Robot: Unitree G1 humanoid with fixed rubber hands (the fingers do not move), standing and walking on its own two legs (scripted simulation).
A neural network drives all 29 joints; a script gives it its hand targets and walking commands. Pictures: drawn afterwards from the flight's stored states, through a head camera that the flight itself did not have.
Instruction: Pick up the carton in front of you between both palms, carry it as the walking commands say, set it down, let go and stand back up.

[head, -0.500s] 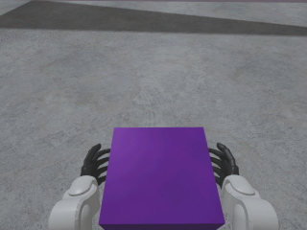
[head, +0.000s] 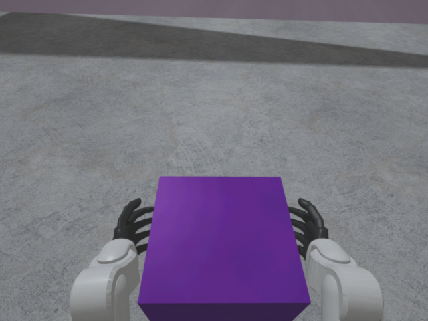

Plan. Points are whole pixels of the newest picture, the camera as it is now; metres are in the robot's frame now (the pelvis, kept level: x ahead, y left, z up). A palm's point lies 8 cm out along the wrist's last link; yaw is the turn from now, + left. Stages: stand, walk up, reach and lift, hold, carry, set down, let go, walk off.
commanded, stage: carry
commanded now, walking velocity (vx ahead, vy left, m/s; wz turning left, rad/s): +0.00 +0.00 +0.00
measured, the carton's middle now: (219, 262) +0.24 +0.00 +0.02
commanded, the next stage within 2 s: hold in 1.20 s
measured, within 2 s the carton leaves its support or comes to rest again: neither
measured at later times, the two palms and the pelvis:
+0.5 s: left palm (131, 269) +0.20 +0.14 +0.08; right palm (325, 268) +0.20 -0.16 +0.08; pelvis -0.03 -0.01 +0.00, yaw +0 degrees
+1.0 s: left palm (142, 272) +0.22 +0.13 +0.03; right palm (313, 270) +0.22 -0.16 +0.03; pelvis -0.06 -0.01 +0.00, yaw +0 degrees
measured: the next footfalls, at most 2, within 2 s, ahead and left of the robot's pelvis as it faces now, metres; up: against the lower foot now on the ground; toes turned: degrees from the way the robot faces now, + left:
none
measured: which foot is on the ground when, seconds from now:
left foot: down 0.00-1.00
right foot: down 0.00-1.00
